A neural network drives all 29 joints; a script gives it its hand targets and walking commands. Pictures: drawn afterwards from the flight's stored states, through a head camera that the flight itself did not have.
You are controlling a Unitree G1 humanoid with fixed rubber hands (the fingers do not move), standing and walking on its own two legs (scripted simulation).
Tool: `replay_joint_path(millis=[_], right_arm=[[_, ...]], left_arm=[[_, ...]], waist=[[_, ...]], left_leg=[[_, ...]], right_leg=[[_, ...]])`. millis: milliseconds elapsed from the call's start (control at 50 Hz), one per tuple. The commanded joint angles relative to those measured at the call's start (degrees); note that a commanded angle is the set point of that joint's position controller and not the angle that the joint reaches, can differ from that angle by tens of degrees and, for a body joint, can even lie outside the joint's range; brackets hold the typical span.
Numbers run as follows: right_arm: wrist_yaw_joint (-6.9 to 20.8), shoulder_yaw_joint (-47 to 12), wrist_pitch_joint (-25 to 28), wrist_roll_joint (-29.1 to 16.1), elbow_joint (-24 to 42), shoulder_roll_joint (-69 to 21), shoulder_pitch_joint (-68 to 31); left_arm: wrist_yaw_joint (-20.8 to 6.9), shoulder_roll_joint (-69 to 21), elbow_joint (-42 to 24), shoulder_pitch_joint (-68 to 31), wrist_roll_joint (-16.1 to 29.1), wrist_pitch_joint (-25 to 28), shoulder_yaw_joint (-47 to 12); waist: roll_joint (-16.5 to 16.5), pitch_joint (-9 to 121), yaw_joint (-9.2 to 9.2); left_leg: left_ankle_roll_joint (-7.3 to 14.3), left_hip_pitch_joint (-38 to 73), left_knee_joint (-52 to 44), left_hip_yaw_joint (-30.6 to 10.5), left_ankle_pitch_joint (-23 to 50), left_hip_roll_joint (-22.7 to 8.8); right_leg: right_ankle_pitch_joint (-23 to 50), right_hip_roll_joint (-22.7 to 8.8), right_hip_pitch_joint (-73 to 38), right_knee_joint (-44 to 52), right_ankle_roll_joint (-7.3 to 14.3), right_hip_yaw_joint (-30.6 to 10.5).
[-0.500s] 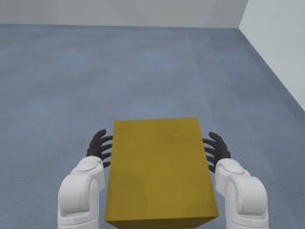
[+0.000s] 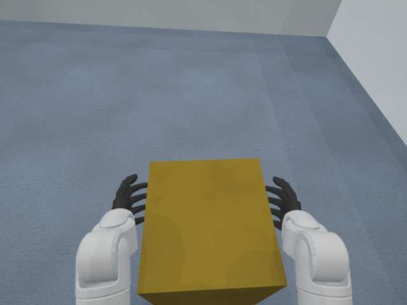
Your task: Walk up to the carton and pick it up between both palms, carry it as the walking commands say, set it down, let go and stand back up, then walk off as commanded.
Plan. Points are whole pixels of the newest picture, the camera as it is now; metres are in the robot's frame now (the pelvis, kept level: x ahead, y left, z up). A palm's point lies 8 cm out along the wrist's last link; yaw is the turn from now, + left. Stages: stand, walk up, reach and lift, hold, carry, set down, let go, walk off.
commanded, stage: carry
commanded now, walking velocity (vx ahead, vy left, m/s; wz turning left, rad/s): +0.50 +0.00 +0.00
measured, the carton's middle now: (206, 239) +0.27 +0.00 -0.01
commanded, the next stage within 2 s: none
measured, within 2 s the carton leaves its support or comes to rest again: neither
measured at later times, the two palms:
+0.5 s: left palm (132, 114) +0.55 +0.17 +0.06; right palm (246, 109) +0.57 -0.12 +0.06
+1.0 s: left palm (134, 60) +0.75 +0.19 +0.09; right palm (233, 64) +0.74 -0.10 +0.10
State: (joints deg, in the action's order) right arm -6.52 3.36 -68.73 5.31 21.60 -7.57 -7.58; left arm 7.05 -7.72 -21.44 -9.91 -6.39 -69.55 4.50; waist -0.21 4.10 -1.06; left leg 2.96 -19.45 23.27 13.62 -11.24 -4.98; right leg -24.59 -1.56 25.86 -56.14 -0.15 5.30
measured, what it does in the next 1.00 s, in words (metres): walks ahead: right foot, then left foot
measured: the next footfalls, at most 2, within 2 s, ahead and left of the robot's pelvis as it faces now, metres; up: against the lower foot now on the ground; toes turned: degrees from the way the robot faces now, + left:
right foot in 0.26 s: +0.33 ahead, -0.10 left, +0.00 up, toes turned -5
left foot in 0.46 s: +0.31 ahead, +0.10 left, +0.00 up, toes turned +12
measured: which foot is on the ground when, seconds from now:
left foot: down 0.00-0.24, up 0.26-0.44, down 0.46-0.98, up 1.00-1.00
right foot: up 0.00-0.24, down 0.26-0.78, up 0.80-0.96, down 0.98-1.00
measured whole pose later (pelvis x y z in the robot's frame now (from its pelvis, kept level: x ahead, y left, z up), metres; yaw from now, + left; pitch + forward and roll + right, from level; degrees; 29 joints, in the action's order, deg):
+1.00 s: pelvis +0.48 +0.04 +0.00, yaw +4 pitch +2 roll -1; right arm -6.9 3.9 -68.7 5.4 24.4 -7.4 -6.4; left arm 7.0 -7.9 -21.1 -10.6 -7.0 -68.5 2.8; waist 0.6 2.1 -2.7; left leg 1.0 -4.5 34.4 8.6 -17.0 -1.1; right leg 7.9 -0.3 18.7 -22.1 2.8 9.0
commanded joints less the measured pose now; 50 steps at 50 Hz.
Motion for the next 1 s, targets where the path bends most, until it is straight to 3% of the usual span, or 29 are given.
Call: replay_joint_path(millis=[0, 120, 160, 180, 220, 240, 260, 280, 300, 340, 360, 400, 440, 520, 580, 660, 680, 720, 740, 760, 780, 800, 820, 840, 860, 920, 940, 960, 980], right_arm=[[16.1, -39.8, 0.5, -24.8, 6.1, -54.5, -26.5], [17.4, -41.3, 1.3, -26.6, 14.1, -48.1, -26.9], [16.9, -39.5, -0.2, -24.5, 7.5, -46.8, -21.2], [17.0, -40.4, -0.1, -25.0, 13.8, -45.3, -25.1], [17.0, -39.6, -0.7, -24.9, 10.4, -44.9, -23.8], [17.7, -41.1, -0.6, -26.7, 10.5, -46.6, -29.5], [17.5, -41.1, -1.0, -25.2, 7.1, -46.4, -26.8], [17.4, -41.4, -0.9, -25.2, 9.1, -46.3, -29.0], [17.1, -39.0, -0.9, -23.1, 5.1, -49.8, -23.1], [16.9, -39.2, 0.5, -23.3, 9.0, -49.9, -27.0], [15.9, -39.7, 0.2, -23.4, 5.9, -51.3, -28.6], [16.0, -39.5, 0.8, -23.3, 6.2, -54.1, -29.3], [16.4, -39.3, 1.3, -23.3, 10.0, -53.2, -27.9], [15.7, -37.6, 0.7, -22.2, 3.7, -52.3, -24.0], [15.3, -38.3, 0.0, -21.3, 4.9, -51.4, -21.8], [15.6, -40.6, 0.1, -24.4, 6.8, -52.9, -27.7], [15.8, -41.2, -0.6, -25.2, 7.8, -52.1, -27.5], [16.2, -41.1, -0.3, -25.8, 8.7, -51.3, -29.9], [16.2, -42.6, -0.2, -27.2, 9.4, -52.1, -34.6], [16.4, -40.3, -1.1, -26.7, 5.5, -50.0, -29.9], [16.4, -38.9, -0.6, -25.5, 5.1, -50.9, -27.5], [16.7, -37.8, -1.1, -23.9, 6.1, -50.8, -28.3], [16.3, -37.5, -0.9, -24.2, 8.8, -49.2, -29.9], [15.4, -35.9, -1.1, -22.1, 1.9, -49.1, -21.3], [15.3, -38.4, 0.0, -22.5, 7.7, -49.1, -26.4], [16.2, -39.1, 1.0, -22.5, 4.8, -51.0, -22.7], [16.3, -41.5, 1.6, -24.9, 10.2, -50.3, -25.7], [16.8, -41.4, 0.6, -25.7, 5.4, -51.7, -28.0], [17.2, -40.9, 0.1, -26.2, 3.5, -49.1, -29.0]], left_arm=[[-15.4, -56.8, -3.0, -24.2, 24.1, 1.6, -41.9], [-12.7, -52.4, -2.5, -15.2, 19.4, 2.6, -40.2], [-12.6, -50.3, -1.9, -13.3, 20.1, 2.0, -40.2], [-13.0, -52.5, -1.7, -12.4, 20.3, 1.9, -40.3], [-13.4, -50.3, -2.6, -14.4, 21.4, 1.4, -40.8], [-14.0, -50.7, -3.7, -15.7, 21.6, 1.4, -39.8], [-14.0, -47.9, -2.2, -17.6, 21.9, 0.9, -39.1], [-14.7, -49.1, -1.7, -17.8, 21.5, 0.9, -39.2], [-14.7, -52.2, -3.8, -23.2, 22.7, 1.2, -40.3], [-16.2, -53.7, -1.3, -18.5, 22.8, 1.5, -39.0], [-16.3, -56.7, -0.2, -20.1, 23.4, 1.5, -39.4], [-16.8, -57.5, -2.3, -24.3, 25.0, 2.1, -40.4], [-16.5, -56.2, -5.1, -22.7, 25.4, 2.2, -42.7], [-16.3, -53.6, -3.0, -22.6, 24.8, 0.5, -42.9], [-16.5, -52.8, -3.9, -22.2, 24.6, -0.3, -41.0], [-16.1, -54.1, -2.3, -21.7, 23.5, 0.2, -40.6], [-16.0, -55.8, -1.4, -20.7, 23.5, 0.1, -39.1], [-15.8, -54.0, -1.4, -21.9, 22.9, 0.5, -39.2], [-15.5, -53.4, -1.5, -23.5, 22.8, 0.4, -39.1], [-14.8, -51.9, 2.4, -17.7, 21.0, 0.0, -36.8], [-14.6, -54.1, -1.9, -24.5, 22.6, -0.2, -40.1], [-14.3, -53.9, -2.7, -24.6, 22.4, -0.7, -41.4], [-14.3, -54.8, 0.2, -22.0, 22.7, -0.8, -41.6], [-14.5, -53.2, 0.9, -20.5, 23.8, -0.5, -41.0], [-14.8, -53.3, -0.5, -22.8, 23.2, 0.4, -40.5], [-14.5, -54.2, -3.5, -19.3, 22.3, 2.0, -40.2], [-14.8, -55.8, -2.5, -17.3, 20.9, 1.9, -39.8], [-14.8, -52.9, -0.7, -19.3, 20.1, 1.9, -37.8], [-15.0, -51.1, 1.7, -15.2, 21.0, 1.2, -37.4]], waist=[[-9.3, 18.7, -0.88], [-11.2, 11.8, -1.27], [-8.1, 10.6, -0.73], [-9.1, 12.7, 0.17], [-4.9, 20.0, 1.81], [1.0, 20.4, 2.13], [15.0, 19.6, 2.50], [11.0, 19.6, 1.75], [6.5, 20.2, 1.14], [3.6, 17.1, 0.75], [9.1, 17.6, 0.98], [7.1, 17.7, 1.36], [2.1, 16.9, -0.02], [-7.5, 18.5, 1.00], [-0.9, 21.6, -0.13], [2.1, 21.7, 0.98], [8.3, 19.6, 0.79], [10.5, 14.8, 0.18], [7.2, 13.1, 0.26], [-3.3, 15.4, -0.61], [-19.9, 12.4, -0.97], [-17.2, 8.9, -1.49], [-17.3, 11.3, -2.31], [-12.4, 14.1, -3.65], [-13.0, 14.4, -2.76], [-7.6, 21.4, 0.87], [-4.6, 17.7, 1.32], [8.2, 20.5, 2.02], [6.6, 14.9, 2.26]], left_leg=[[5.2, 32.3, -10.4, -18.4, 13.9, -14.4], [2.9, 30.3, -7.8, -7.4, 35.3, -10.5], [1.0, 25.0, -4.1, -3.4, 42.8, -9.7], [-0.5, 25.8, 1.2, 0.3, 44.3, -5.6], [-3.5, 13.9, 16.7, 0.8, 32.4, -3.3], [-4.8, 3.2, 27.9, -1.0, 7.7, -0.4], [-5.3, -7.6, 37.2, -7.2, -21.5, 6.3], [-4.9, -14.5, 46.6, -11.8, -22.8, 5.3], [-4.3, -17.2, 47.7, -13.9, -19.3, 1.6], [-4.1, -7.1, 26.7, -15.4, -15.4, -3.4], [-4.6, -3.0, 19.7, -13.9, -13.5, -1.8], [-4.1, 3.1, 8.3, -8.8, -15.3, 0.8], [-4.1, 11.5, -2.4, -4.9, 3.5, 1.6], [-2.6, 15.9, 2.1, -11.3, 45.7, -7.4], [-1.7, 19.0, 8.1, -10.5, 58.9, -6.5], [-2.1, 10.0, 16.6, -3.0, 43.0, -0.8], [-3.3, 3.6, 9.6, -2.8, 29.6, 1.1], [-4.6, -7.7, -1.4, -1.7, -5.1, 3.9], [-4.9, 0.6, -7.1, -0.8, 5.0, 3.9], [-5.3, 18.0, -10.7, -3.7, 33.4, 0.6], [-2.4, 40.1, -2.8, -10.2, 75.1, -6.4], [1.8, 52.2, 4.3, -14.6, 91.6, -10.4], [3.8, 61.8, 9.0, -15.1, 95.6, -9.4], [4.2, 59.9, 8.9, -17.6, 90.0, -11.2], [3.3, 49.9, 7.4, -15.4, 85.1, -11.0], [-1.1, 18.1, 10.4, -7.2, 47.6, -5.4], [-1.7, 5.9, 8.1, -8.6, 30.9, -5.8], [-3.1, 4.3, 15.1, -6.4, -5.0, 1.8], [-2.1, 4.6, 17.9, -8.3, -19.4, 5.0]], right_leg=[[2.3, -2.1, 12.0, 9.1, 0.6, -1.5], [15.2, 2.5, 8.6, 24.8, 0.8, 6.5], [21.3, 3.9, -1.2, 28.7, 1.0, 9.6], [26.2, 5.4, -5.0, 33.0, 0.6, 11.1], [41.3, 0.9, -29.0, 33.8, 3.3, 5.3], [51.5, -10.6, -35.4, 30.2, 4.8, -7.9], [77.2, -17.3, -42.1, 30.9, 10.1, -17.8], [70.7, -23.4, -41.6, 32.3, 15.1, -23.9], [59.5, -23.0, -42.1, 34.1, 16.9, -20.8], [45.5, -17.6, -28.2, 38.5, 11.3, -10.0], [47.7, -15.6, -28.4, 38.5, 9.8, -8.2], [43.7, -15.2, -24.2, 39.0, 10.1, -6.0], [37.1, -12.8, -21.0, 35.6, 6.0, -2.0], [33.9, -5.6, -19.9, 25.3, -0.6, 2.2], [45.0, -4.0, -19.4, 22.5, -0.9, 3.5], [62.9, -3.2, -28.1, 24.7, 0.1, 3.2], [72.5, -3.7, -33.2, 23.6, 2.3, 1.4], [85.3, -8.3, -42.2, 24.0, 5.5, -1.9], [83.9, -6.4, -36.2, 21.7, 4.2, 1.2], [58.4, -3.0, -21.6, 14.8, 2.0, 5.3], [5.2, 2.7, 5.2, 8.2, -0.2, 8.5], [-11.5, 4.3, 23.1, 14.1, -0.4, 5.2], [-11.6, 6.0, 31.0, 17.4, -0.4, 6.0], [-7.7, 5.7, 28.8, 19.5, -0.1, 6.2], [1.0, 5.0, 19.1, 22.9, 0.0, 5.7], [35.3, 2.8, -24.4, 39.1, 1.6, 5.9], [52.5, -3.3, -33.5, 34.3, 3.4, 0.6], [71.0, -12.1, -36.9, 33.7, 6.4, -10.4], [69.9, -10.9, -27.9, 35.3, 6.5, -9.0]])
